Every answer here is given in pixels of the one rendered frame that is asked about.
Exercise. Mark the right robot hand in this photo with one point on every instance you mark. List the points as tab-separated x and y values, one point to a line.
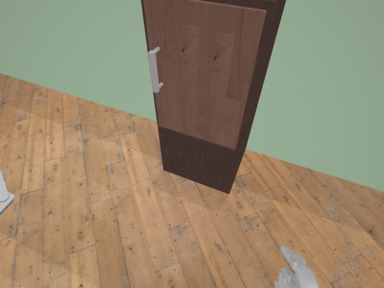
303	276

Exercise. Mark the handle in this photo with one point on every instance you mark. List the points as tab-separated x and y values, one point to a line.
153	68

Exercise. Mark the left robot hand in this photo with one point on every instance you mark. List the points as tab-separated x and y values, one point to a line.
6	198

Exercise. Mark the cupboard door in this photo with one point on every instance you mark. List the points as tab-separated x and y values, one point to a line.
205	62

